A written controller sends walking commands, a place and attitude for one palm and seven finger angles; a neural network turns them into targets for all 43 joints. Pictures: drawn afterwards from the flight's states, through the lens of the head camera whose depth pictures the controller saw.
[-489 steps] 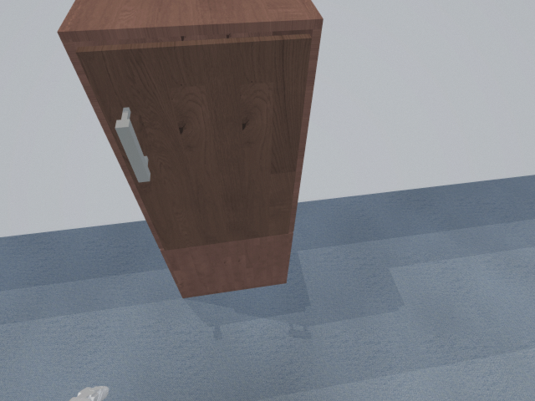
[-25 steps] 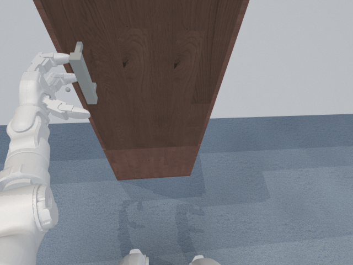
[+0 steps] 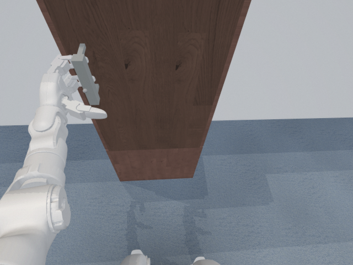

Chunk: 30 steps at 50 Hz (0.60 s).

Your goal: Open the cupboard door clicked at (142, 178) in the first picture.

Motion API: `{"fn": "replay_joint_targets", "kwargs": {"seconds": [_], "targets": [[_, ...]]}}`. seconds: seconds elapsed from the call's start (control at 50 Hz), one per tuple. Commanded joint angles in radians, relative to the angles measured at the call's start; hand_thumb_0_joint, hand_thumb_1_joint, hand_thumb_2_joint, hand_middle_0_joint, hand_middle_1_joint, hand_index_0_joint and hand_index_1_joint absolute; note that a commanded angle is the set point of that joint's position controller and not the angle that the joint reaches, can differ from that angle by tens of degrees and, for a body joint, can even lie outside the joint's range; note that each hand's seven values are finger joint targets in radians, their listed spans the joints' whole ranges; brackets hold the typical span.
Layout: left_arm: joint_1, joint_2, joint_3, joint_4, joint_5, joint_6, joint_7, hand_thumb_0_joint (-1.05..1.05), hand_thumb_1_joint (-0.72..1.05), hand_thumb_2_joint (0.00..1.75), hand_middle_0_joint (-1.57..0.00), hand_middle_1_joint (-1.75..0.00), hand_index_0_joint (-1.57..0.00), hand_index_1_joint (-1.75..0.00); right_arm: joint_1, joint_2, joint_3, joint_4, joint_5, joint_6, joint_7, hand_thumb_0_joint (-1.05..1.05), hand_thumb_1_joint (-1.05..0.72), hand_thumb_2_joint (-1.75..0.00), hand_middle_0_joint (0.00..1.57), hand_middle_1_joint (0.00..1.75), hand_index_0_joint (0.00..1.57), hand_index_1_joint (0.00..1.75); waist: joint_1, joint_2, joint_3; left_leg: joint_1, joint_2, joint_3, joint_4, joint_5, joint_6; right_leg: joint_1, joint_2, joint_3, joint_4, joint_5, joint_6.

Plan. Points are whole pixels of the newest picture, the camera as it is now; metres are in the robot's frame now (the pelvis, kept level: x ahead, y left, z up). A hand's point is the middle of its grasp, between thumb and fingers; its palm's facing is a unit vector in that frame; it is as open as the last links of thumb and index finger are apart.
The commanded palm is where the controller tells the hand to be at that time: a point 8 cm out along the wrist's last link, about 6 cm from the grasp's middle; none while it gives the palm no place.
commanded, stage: slide the fingers in behind the handle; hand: left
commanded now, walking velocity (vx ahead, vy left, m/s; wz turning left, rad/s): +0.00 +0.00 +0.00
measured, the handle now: (88, 75) +0.53 +0.19 +0.10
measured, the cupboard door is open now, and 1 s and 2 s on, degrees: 0 0 11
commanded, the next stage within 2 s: close the thumb around the handle in 0.76 s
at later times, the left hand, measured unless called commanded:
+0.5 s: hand (97, 91) +0.47 +0.17 +0.11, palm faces +0.06 -1.00 +0.00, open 14.0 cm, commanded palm +0.45 +0.21 +0.10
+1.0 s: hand (97, 91) +0.47 +0.17 +0.11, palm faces +0.06 -1.00 +0.00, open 13.6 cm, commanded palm +0.44 +0.21 +0.10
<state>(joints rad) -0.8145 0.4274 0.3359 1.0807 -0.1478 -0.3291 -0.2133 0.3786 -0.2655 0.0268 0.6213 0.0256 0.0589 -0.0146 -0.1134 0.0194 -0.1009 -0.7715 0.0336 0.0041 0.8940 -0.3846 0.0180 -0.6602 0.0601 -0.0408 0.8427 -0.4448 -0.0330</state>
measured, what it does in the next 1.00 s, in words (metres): stands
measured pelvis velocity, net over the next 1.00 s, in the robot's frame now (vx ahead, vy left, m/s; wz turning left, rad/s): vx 0.00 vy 0.00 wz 0.00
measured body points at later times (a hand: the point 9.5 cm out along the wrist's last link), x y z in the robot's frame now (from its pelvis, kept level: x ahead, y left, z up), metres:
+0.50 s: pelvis +0.00 -0.01 +0.00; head +0.07 +0.00 +0.44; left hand +0.46 +0.22 +0.11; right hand +0.03 -0.27 -0.12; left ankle +0.02 +0.11 -0.69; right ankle -0.02 -0.10 -0.69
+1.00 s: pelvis +0.00 +0.00 +0.00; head +0.07 +0.00 +0.44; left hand +0.46 +0.22 +0.11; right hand +0.03 -0.27 -0.12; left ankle +0.02 +0.11 -0.69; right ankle -0.02 -0.10 -0.69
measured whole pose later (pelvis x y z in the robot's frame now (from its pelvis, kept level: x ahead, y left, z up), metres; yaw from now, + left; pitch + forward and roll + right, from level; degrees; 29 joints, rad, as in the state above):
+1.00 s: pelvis +0.00 +0.00 +0.00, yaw +0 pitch +14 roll -2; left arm -0.80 0.37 0.30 1.07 -0.13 -0.36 -0.13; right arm 0.39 -0.26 0.02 0.63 0.02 0.05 0.00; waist -0.11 0.03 -0.10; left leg -0.76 0.03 0.01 0.88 -0.38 0.01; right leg -0.65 0.06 -0.04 0.85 -0.44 -0.04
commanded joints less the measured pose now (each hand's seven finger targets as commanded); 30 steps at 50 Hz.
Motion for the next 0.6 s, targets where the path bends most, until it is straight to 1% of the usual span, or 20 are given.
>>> {"fn": "replay_joint_targets", "kwargs": {"seconds": [0.0, 0.02, 0.06, 0.08, 0.12, 0.14, 0.22, 0.24, 0.32, 0.34, 0.36, 0.38, 0.42, 0.44, 0.48, 0.5, 0.52, 0.54, 0.56, 0.58], "targets": [[-0.45, 0.209, 0.01, -0.267, -0.006, -0.079, 0.014, 0.0, -0.5, 0.3, -0.3, -1.2, -0.3, -1.2, 0.111, -0.161, -0.069, -0.076, -0.004, -0.03, -0.006, 0.0, -0.9, -0.9, 0.2, 0.3, 0.2, 0.3, -0.009, 0.097, -0.426, 0.415, -0.025, -0.042, -0.058, 0.381, 0.023, 0.049, 0.006, 0.024, -0.09, 0.419, 0.013], [-0.429, 0.222, 0.026, -0.273, -0.003, -0.082, 0.02, 0.0, -0.5, 0.3, -0.3, -1.2, -0.3, -1.2, 0.109, -0.162, -0.07, -0.077, -0.003, -0.03, -0.003, 0.0, -0.9, -0.9, 0.2, 0.3, 0.2, 0.3, 0.002, 0.094, -0.449, 0.423, -0.022, -0.042, -0.059, 0.391, 0.021, 0.056, 0.006, 0.026, -0.085, 0.43, 0.014], [-0.402, 0.166, -0.01, -0.27, -0.008, -0.076, 0.024, 0.0, -0.5, 0.3, -0.3, -1.2, -0.3, -1.2, 0.103, -0.156, -0.071, -0.081, 0.0, -0.03, 0.001, 0.0, -0.9, -0.9, 0.2, 0.3, 0.2, 0.3, -0.005, 0.071, -0.428, 0.418, -0.023, -0.037, -0.063, 0.382, 0.02, 0.054, 0.008, 0.022, -0.092, 0.43, 0.017], [-0.395, 0.189, 0.011, -0.25, -0.008, -0.07, 0.032, 0.0, -0.5, 0.3, -0.3, -1.2, -0.3, -1.2, 0.105, -0.159, -0.07, -0.077, -0.002, -0.029, 0.0, 0.0, -0.9, -0.9, 0.2, 0.3, 0.2, 0.3, -0.002, 0.048, -0.399, 0.392, -0.023, -0.036, -0.068, 0.363, 0.022, 0.062, 0.008, 0.021, -0.097, 0.422, 0.017], [-0.406, 0.2, 0.013, -0.243, 0.0, -0.064, 0.042, 0.0, -0.5, 0.3, -0.3, -1.2, -0.3, -1.2, 0.102, -0.161, -0.067, -0.08, 0.0, -0.026, 0.0, 0.0, -0.9, -0.9, 0.2, 0.3, 0.2, 0.3, -0.005, 0.051, -0.377, 0.367, -0.026, -0.03, -0.073, 0.334, 0.024, 0.061, 0.004, 0.028, -0.102, 0.412, 0.019], [-0.415, 0.18, -0.004, -0.24, 0.002, -0.061, 0.047, 0.0, -0.5, 0.3, -0.3, -1.2, -0.3, -1.2, 0.1, -0.157, -0.066, -0.082, -0.002, -0.026, 0.0, 0.0, -0.9, -0.9, 0.2, 0.3, 0.2, 0.3, -0.009, 0.048, -0.364, 0.36, -0.028, -0.031, -0.077, 0.322, 0.025, 0.063, 0.003, 0.026, -0.105, 0.403, 0.019], [-0.445, 0.181, 0.006, -0.264, 0.006, -0.084, 0.064, 0.0, -0.5, 0.3, -0.3, -1.2, -0.3, -1.2, 0.101, -0.155, -0.069, -0.079, -0.004, -0.032, -0.002, 0.0, -0.9, -0.9, 0.2, 0.3, 0.2, 0.3, -0.01, 0.04, -0.405, 0.379, -0.029, -0.03, -0.072, 0.328, 0.025, 0.072, 0.003, 0.033, -0.102, 0.411, 0.02], [-0.438, 0.181, 0.007, -0.251, 0.006, -0.087, 0.067, 0.0, -0.5, 0.3, -0.3, -1.2, -0.3, -1.2, 0.101, -0.154, -0.068, -0.076, -0.005, -0.033, -0.002, 0.0, -0.9, -0.9, 0.2, 0.3, 0.2, 0.3, -0.01, 0.028, -0.389, 0.366, -0.03, -0.032, -0.071, 0.319, 0.025, 0.074, 0.003, 0.033, -0.103, 0.408, 0.02], [-0.466, 0.145, -0.03, -0.238, 0.017, -0.094, 0.068, 0.0, -0.5, 0.3, -0.3, -1.2, -0.3, -1.2, 0.1, -0.153, -0.067, -0.069, -0.005, -0.037, 0.002, 0.0, -0.9, -0.9, 0.2, 0.3, 0.2, 0.3, -0.019, 0.059, -0.382, 0.376, -0.03, -0.034, -0.071, 0.302, 0.023, 0.04, 0.001, 0.031, -0.102, 0.383, 0.018], [-0.461, 0.13, -0.037, -0.214, 0.014, -0.089, 0.07, 0.0, -0.5, 0.3, -0.3, -1.2, -0.3, -1.2, 0.1, -0.152, -0.068, -0.068, -0.006, -0.038, 0.002, 0.0, -0.9, -0.9, 0.2, 0.3, 0.2, 0.3, -0.022, 0.047, -0.371, 0.37, -0.032, -0.035, -0.072, 0.289, 0.023, 0.037, 0.002, 0.03, -0.107, 0.371, 0.019], [-0.457, 0.156, -0.013, -0.206, 0.012, -0.086, 0.074, 0.0, -0.5, 0.3, -0.3, -1.2, -0.3, -1.2, 0.106, -0.156, -0.069, -0.065, -0.005, -0.037, 0.002, 0.0, -0.9, -0.9, 0.2, 0.3, 0.2, 0.3, -0.019, 0.025, -0.367, 0.354, -0.032, -0.032, -0.073, 0.281, 0.026, 0.049, 0.002, 0.034, -0.111, 0.372, 0.02], [-0.464, 0.165, -0.011, -0.209, 0.012, -0.085, 0.074, 0.0, -0.5, 0.3, -0.3, -1.2, -0.3, -1.2, 0.104, -0.158, -0.068, -0.067, -0.006, -0.037, 0.0, 0.0, -0.9, -0.9, 0.2, 0.3, 0.2, 0.3, -0.021, 0.032, -0.375, 0.35, -0.033, -0.03, -0.074, 0.278, 0.026, 0.058, 0.0, 0.037, -0.111, 0.376, 0.021], [-0.468, 0.161, -0.017, -0.21, 0.018, -0.088, 0.072, 0.0, -0.5, 0.3, -0.3, -1.2, -0.3, -1.2, 0.104, -0.155, -0.068, -0.068, -0.005, -0.039, 0.0, 0.0, -0.9, -0.9, 0.2, 0.3, 0.2, 0.3, -0.018, 0.037, -0.395, 0.353, -0.034, -0.03, -0.07, 0.285, 0.027, 0.061, -0.001, 0.039, -0.106, 0.387, 0.021], [-0.475, 0.147, -0.034, -0.194, 0.018, -0.085, 0.069, 0.0, -0.5, 0.3, -0.3, -1.2, -0.3, -1.2, 0.104, -0.154, -0.066, -0.065, -0.005, -0.038, -0.001, 0.0, -0.9, -0.9, 0.2, 0.3, 0.2, 0.3, -0.028, 0.035, -0.368, 0.347, -0.033, -0.033, -0.072, 0.273, 0.026, 0.049, -0.001, 0.036, -0.11, 0.373, 0.021], [-0.477, 0.163, -0.013, -0.215, 0.012, -0.09, 0.069, 0.0, -0.5, 0.3, -0.3, -1.2, -0.3, -1.2, 0.105, -0.156, -0.07, -0.067, -0.006, -0.04, -0.002, 0.0, -0.9, -0.9, 0.2, 0.3, 0.2, 0.3, -0.02, 0.035, -0.395, 0.352, -0.034, -0.027, -0.072, 0.274, 0.027, 0.066, 0.0, 0.039, -0.113, 0.377, 0.022], [-0.473, 0.175, -0.007, -0.227, 0.012, -0.098, 0.067, 0.0, -0.5, 0.3, -0.3, -1.2, -0.3, -1.2, 0.109, -0.156, -0.069, -0.067, -0.007, -0.04, -0.003, 0.0, -0.9, -0.9, 0.2, 0.3, 0.2, 0.3, -0.014, 0.059, -0.41, 0.362, -0.036, -0.03, -0.068, 0.298, 0.027, 0.079, 0.0, 0.04, -0.105, 0.397, 0.017], [-0.454, 0.155, -0.02, -0.217, 0.014, -0.097, 0.065, 0.0, -0.5, 0.3, -0.3, -1.2, -0.3, -1.2, 0.102, -0.153, -0.067, -0.07, -0.004, -0.039, -0.001, 0.0, -0.9, -0.9, 0.2, 0.3, 0.2, 0.3, -0.011, 0.065, -0.405, 0.365, -0.036, -0.029, -0.068, 0.3, 0.024, 0.064, 0.0, 0.037, -0.102, 0.395, 0.017], [-0.461, 0.159, -0.02, -0.205, 0.014, -0.095, 0.066, 0.0, -0.5, 0.3, -0.3, -1.2, -0.3, -1.2, 0.103, -0.155, -0.066, -0.067, -0.005, -0.038, -0.001, 0.0, -0.9, -0.9, 0.2, 0.3, 0.2, 0.3, -0.018, 0.053, -0.383, 0.357, -0.033, -0.033, -0.07, 0.285, 0.024, 0.049, 0.0, 0.034, -0.105, 0.377, 0.018], [-0.494, 0.135, -0.046, -0.213, 0.014, -0.095, 0.066, 0.0, -0.5, 0.3, -0.3, -1.2, -0.3, -1.2, 0.102, -0.153, -0.067, -0.064, -0.004, -0.038, -0.001, 0.0, -0.9, -0.9, 0.2, 0.3, 0.2, 0.3, -0.033, 0.054, -0.375, 0.362, -0.032, -0.034, -0.071, 0.277, 0.025, 0.035, 0.001, 0.035, -0.108, 0.368, 0.021], [-0.475, 0.124, -0.047, -0.206, 0.014, -0.093, 0.066, 0.0, -0.5, 0.3, -0.3, -1.2, -0.3, -1.2, 0.106, -0.153, -0.07, -0.065, -0.005, -0.039, -0.001, 0.0, -0.9, -0.9, 0.2, 0.3, 0.2, 0.3, -0.025, 0.046, -0.377, 0.366, -0.032, -0.036, -0.072, 0.275, 0.024, 0.033, 0.002, 0.032, -0.109, 0.36, 0.019]]}}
